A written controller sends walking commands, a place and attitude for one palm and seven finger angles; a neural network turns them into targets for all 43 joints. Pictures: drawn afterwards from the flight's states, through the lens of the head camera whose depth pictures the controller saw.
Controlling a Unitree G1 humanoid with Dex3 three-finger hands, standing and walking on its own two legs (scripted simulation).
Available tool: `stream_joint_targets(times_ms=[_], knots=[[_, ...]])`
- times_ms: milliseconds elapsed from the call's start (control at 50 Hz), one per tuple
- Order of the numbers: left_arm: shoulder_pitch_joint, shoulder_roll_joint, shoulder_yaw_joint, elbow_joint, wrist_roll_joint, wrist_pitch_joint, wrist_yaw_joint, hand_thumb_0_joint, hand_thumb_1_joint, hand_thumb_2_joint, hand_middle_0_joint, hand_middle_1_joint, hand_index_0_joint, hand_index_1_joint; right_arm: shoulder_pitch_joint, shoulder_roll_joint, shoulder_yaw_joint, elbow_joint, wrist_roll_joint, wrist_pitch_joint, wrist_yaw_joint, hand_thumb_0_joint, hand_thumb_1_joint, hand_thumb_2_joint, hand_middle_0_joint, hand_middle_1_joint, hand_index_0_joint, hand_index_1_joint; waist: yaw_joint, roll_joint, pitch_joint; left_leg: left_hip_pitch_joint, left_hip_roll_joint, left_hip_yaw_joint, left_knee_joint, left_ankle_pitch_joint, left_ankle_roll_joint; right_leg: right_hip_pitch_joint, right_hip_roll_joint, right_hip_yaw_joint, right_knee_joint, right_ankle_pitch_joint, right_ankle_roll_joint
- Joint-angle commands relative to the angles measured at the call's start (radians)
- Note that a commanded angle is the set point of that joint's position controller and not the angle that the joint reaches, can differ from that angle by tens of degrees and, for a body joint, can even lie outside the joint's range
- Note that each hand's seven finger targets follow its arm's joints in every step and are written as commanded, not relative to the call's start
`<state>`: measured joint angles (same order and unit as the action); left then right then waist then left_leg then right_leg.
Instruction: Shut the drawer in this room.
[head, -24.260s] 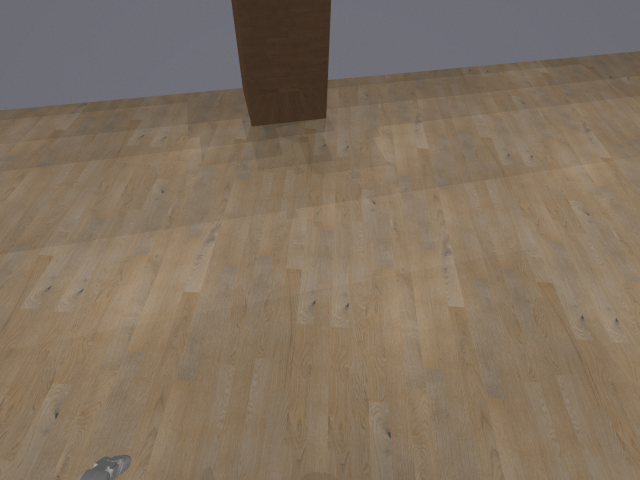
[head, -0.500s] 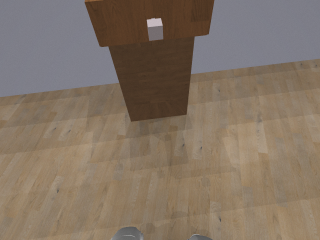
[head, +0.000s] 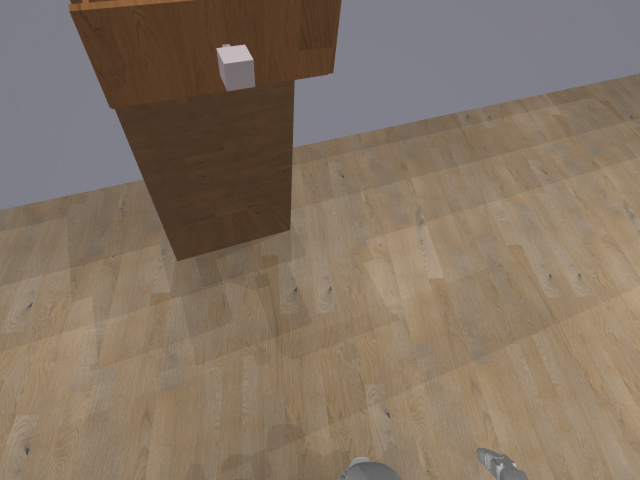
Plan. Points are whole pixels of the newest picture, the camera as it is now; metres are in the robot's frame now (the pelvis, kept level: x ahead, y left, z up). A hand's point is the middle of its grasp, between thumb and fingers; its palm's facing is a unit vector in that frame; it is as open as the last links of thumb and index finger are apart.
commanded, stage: walk to a spot facing it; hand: left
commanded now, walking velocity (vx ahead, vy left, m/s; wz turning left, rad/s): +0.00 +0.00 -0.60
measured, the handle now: (232, 60) +0.65 +0.22 +0.14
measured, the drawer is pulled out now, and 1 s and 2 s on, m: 0.26 0.26 0.26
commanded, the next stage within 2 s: turn to face it in 1.66 s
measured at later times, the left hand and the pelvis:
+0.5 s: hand (259, 428) +0.19 +0.10 -0.14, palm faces -0.33 -0.90 -0.28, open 7.4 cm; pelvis -0.01 -0.04 -0.01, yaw -19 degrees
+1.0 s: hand (224, 452) +0.16 +0.15 -0.18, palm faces -0.48 -0.86 -0.19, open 7.4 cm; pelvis +0.05 -0.03 +0.00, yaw -36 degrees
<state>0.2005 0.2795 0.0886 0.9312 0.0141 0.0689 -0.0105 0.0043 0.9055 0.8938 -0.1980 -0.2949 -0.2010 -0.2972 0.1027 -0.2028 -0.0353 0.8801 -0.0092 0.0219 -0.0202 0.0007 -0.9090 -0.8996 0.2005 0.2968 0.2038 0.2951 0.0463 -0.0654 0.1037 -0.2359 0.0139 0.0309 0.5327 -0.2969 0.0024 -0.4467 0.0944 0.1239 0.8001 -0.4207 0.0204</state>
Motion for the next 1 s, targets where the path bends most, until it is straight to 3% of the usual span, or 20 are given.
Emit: stream_joint_targets(times_ms=[0, 60, 220, 300, 340, 360, 380, 400, 460, 520, 600, 680, 760, 820, 860, 880, 900, 920, 940, 980], knots=[[0.013, 0.105, 0.036, -0.073, 0.014, -0.016, -0.014, 0.000, 0.900, 0.900, -0.200, -0.300, -0.200, -0.300, -0.032, -0.178, -0.041, -0.090, -0.015, -0.022, -0.018, 0.000, -0.900, -0.900, 0.200, 0.300, 0.200, 0.300, -0.002, 0.230, -0.063, 0.036, 0.315, -0.168, -0.251, 0.266, 0.128, -0.131, -0.085, -0.052, 0.434, -0.024, 0.045], [-0.001, 0.068, 0.020, -0.078, 0.007, -0.015, -0.022, 0.000, 0.900, 0.900, -0.200, -0.300, -0.200, -0.300, 0.051, -0.169, -0.042, -0.065, -0.015, -0.031, -0.016, 0.000, -0.900, -0.900, 0.200, 0.300, 0.200, 0.300, -0.021, 0.202, -0.090, 0.149, 0.270, -0.064, -0.198, 0.426, 0.119, -0.172, -0.103, -0.094, 0.428, 0.023, 0.059], [-0.149, 0.031, -0.005, -0.112, 0.000, -0.018, -0.025, 0.000, 0.900, 0.900, -0.200, -0.300, -0.200, -0.300, 0.220, -0.192, -0.066, 0.005, -0.016, -0.029, -0.008, 0.000, -0.900, -0.900, 0.200, 0.300, 0.200, 0.300, -0.100, 0.270, -0.102, 0.248, 0.329, 0.017, -0.131, 0.629, 0.139, -0.086, -0.147, -0.181, 0.114, -0.031, 0.052], [-0.122, 0.029, -0.008, -0.105, -0.001, -0.030, -0.024, 0.000, 0.900, 0.900, -0.200, -0.300, -0.200, -0.300, 0.196, -0.218, -0.080, 0.012, -0.018, -0.024, 0.000, 0.000, -0.900, -0.900, 0.200, 0.300, 0.200, 0.300, -0.083, 0.295, -0.117, 0.204, 0.340, 0.078, -0.055, 0.632, 0.100, 0.063, -0.116, -0.224, -0.101, -0.005, 0.014], [-0.036, 0.060, -0.002, -0.083, 0.001, -0.045, -0.018, 0.000, 0.900, 0.900, -0.200, -0.300, -0.200, -0.300, 0.189, -0.220, -0.082, 0.010, -0.010, -0.023, 0.006, 0.000, -0.900, -0.900, 0.200, 0.300, 0.200, 0.300, -0.028, 0.224, -0.160, 0.142, 0.311, 0.145, 0.098, 0.605, 0.033, 0.246, -0.111, -0.231, -0.325, 0.201, -0.007], [0.061, 0.147, 0.014, -0.056, 0.008, -0.061, -0.006, 0.000, 0.900, 0.900, -0.200, -0.300, -0.200, -0.300, 0.205, -0.187, -0.074, -0.003, 0.002, -0.020, 0.012, 0.000, -0.900, -0.900, 0.200, 0.300, 0.200, 0.300, 0.016, 0.036, -0.229, -0.060, 0.267, 0.187, 0.308, 0.395, -0.031, 0.503, -0.248, -0.067, -0.408, 0.488, -0.056], [0.140, 0.267, 0.041, -0.030, 0.006, -0.062, 0.012, 0.000, 0.900, 0.900, -0.200, -0.300, -0.200, -0.300, 0.126, -0.101, -0.045, -0.062, 0.001, -0.012, 0.015, 0.000, -0.900, -0.900, 0.200, 0.300, 0.200, 0.300, 0.054, -0.260, -0.233, -0.345, 0.104, 0.187, 0.569, -0.316, -0.089, 0.607, -0.498, 0.259, -0.381, 1.023, -0.169], [0.167, 0.257, 0.038, -0.020, -0.013, -0.057, 0.025, 0.000, 0.900, 0.900, -0.200, -0.300, -0.200, -0.300, 0.091, -0.126, -0.044, -0.074, 0.003, 0.000, -0.005, 0.000, -0.900, -0.900, 0.200, 0.300, 0.200, 0.300, 0.060, -0.194, -0.262, -0.354, 0.104, 0.023, 0.652, -0.377, -0.077, 0.581, -0.519, 0.220, -0.344, 1.167, -0.241], [-0.004, 0.167, 0.020, -0.072, -0.008, -0.045, 0.035, 0.000, 0.900, 0.900, -0.200, -0.300, -0.200, -0.300, 0.065, -0.136, -0.050, -0.039, -0.002, 0.015, -0.003, 0.000, -0.900, -0.900, 0.200, 0.300, 0.200, 0.300, 0.000, -0.115, -0.116, -0.343, 0.134, -0.025, 0.677, -0.196, -0.083, 0.380, -0.383, 0.137, -0.393, 0.782, -0.210], [-0.062, 0.148, 0.014, -0.099, -0.005, -0.053, 0.030, 0.000, 0.900, 0.900, -0.200, -0.300, -0.200, -0.300, 0.119, -0.132, -0.053, -0.012, -0.008, 0.023, 0.006, 0.000, -0.900, -0.900, 0.200, 0.300, 0.200, 0.300, -0.044, -0.060, -0.115, -0.288, 0.109, -0.014, 0.626, -0.089, -0.095, 0.304, -0.323, 0.091, -0.432, 0.628, -0.168], [-0.018, 0.153, 0.014, -0.096, -0.002, -0.059, 0.021, 0.000, 0.900, 0.900, -0.200, -0.300, -0.200, -0.300, 0.076, -0.136, -0.054, -0.025, -0.010, 0.022, 0.006, 0.000, -0.900, -0.900, 0.200, 0.300, 0.200, 0.300, -0.030, -0.067, -0.102, -0.302, 0.081, -0.024, 0.577, -0.060, -0.102, 0.279, -0.297, 0.150, -0.456, 0.515, -0.172], [0.022, 0.154, 0.019, -0.088, 0.001, -0.062, 0.013, 0.000, 0.900, 0.900, -0.200, -0.300, -0.200, -0.300, 0.018, -0.141, -0.050, -0.058, -0.016, 0.013, 0.013, 0.000, -0.900, -0.900, 0.200, 0.300, 0.200, 0.300, -0.009, -0.071, -0.098, -0.312, 0.070, -0.021, 0.490, -0.064, -0.104, 0.288, -0.283, 0.240, -0.519, 0.180, -0.187], [0.068, 0.160, 0.022, -0.076, 0.005, -0.073, 0.008, 0.000, 0.900, 0.900, -0.200, -0.300, -0.200, -0.300, -0.052, -0.136, -0.046, -0.095, -0.011, -0.014, 0.019, 0.000, -0.900, -0.900, 0.200, 0.300, 0.200, 0.300, 0.021, -0.085, -0.095, -0.288, 0.048, -0.024, 0.328, -0.124, -0.086, 0.307, -0.291, 0.337, -0.545, 0.040, -0.219], [0.062, 0.164, 0.024, -0.072, 0.008, -0.077, 0.006, 0.000, 0.900, 0.900, -0.200, -0.300, -0.200, -0.300, -0.032, -0.121, -0.043, -0.100, -0.002, -0.035, 0.017, 0.000, -0.900, -0.900, 0.200, 0.300, 0.200, 0.300, 0.012, -0.091, -0.110, -0.169, 0.014, -0.023, 0.164, -0.172, -0.064, 0.278, -0.285, 0.371, -0.510, 0.091, -0.224], [0.016, 0.153, 0.022, -0.081, 0.002, -0.074, 0.004, 0.000, 0.900, 0.900, -0.200, -0.300, -0.200, -0.300, 0.073, -0.117, -0.040, -0.065, 0.000, -0.050, 0.010, 0.000, -0.900, -0.900, 0.200, 0.300, 0.200, 0.300, -0.044, -0.072, -0.138, 0.063, -0.011, -0.010, -0.039, -0.066, -0.050, 0.150, -0.222, 0.328, -0.438, 0.095, -0.178], [-0.013, 0.122, 0.014, -0.090, -0.003, -0.073, 0.001, 0.000, 0.900, 0.900, -0.200, -0.300, -0.200, -0.300, 0.155, -0.147, -0.045, -0.038, 0.001, -0.059, -0.001, 0.000, -0.900, -0.900, 0.200, 0.300, 0.200, 0.300, -0.087, 0.004, -0.158, 0.287, 0.034, -0.036, -0.157, -0.026, -0.037, -0.017, -0.155, 0.270, -0.346, 0.036, -0.128], [-0.005, 0.053, -0.002, -0.108, -0.013, -0.073, -0.008, 0.000, 0.900, 0.900, -0.200, -0.300, -0.200, -0.300, 0.229, -0.244, -0.064, -0.022, -0.008, -0.066, -0.009, 0.000, -0.900, -0.900, 0.200, 0.300, 0.200, 0.300, -0.127, 0.268, -0.200, 0.459, 0.274, -0.294, -0.281, -0.227, 0.006, -0.220, -0.023, 0.116, -0.121, -0.090, -0.072], [-0.034, 0.038, -0.002, -0.127, -0.006, -0.078, -0.013, 0.000, 0.900, 0.900, -0.200, -0.300, -0.200, -0.300, 0.278, -0.309, -0.082, -0.027, -0.010, -0.056, -0.007, 0.000, -0.900, -0.900, 0.200, 0.300, 0.200, 0.300, -0.147, 0.392, -0.141, 0.390, 0.470, -0.502, -0.360, -0.352, 0.072, -0.318, -0.025, -0.038, 0.105, -0.177, -0.027], [-0.061, 0.070, 0.011, -0.132, 0.006, -0.074, -0.020, 0.000, 0.900, 0.900, -0.200, -0.300, -0.200, -0.300, 0.248, -0.297, -0.074, -0.038, -0.014, -0.050, -0.006, 0.000, -0.900, -0.900, 0.200, 0.300, 0.200, 0.300, -0.137, 0.300, -0.051, 0.247, 0.503, -0.499, -0.411, -0.423, 0.119, -0.314, -0.093, -0.033, 0.214, -0.127, -0.020], [-0.012, 0.077, 0.028, -0.080, 0.020, -0.065, -0.035, 0.000, 0.900, 0.900, -0.200, -0.300, -0.200, -0.300, 0.154, -0.193, -0.047, -0.049, -0.017, -0.063, -0.004, 0.000, -0.900, -0.900, 0.200, 0.300, 0.200, 0.300, -0.065, 0.248, 0.019, 0.138, 0.377, -0.320, -0.413, -0.314, 0.067, -0.274, -0.125, -0.064, 0.322, 0.020, -0.008]])
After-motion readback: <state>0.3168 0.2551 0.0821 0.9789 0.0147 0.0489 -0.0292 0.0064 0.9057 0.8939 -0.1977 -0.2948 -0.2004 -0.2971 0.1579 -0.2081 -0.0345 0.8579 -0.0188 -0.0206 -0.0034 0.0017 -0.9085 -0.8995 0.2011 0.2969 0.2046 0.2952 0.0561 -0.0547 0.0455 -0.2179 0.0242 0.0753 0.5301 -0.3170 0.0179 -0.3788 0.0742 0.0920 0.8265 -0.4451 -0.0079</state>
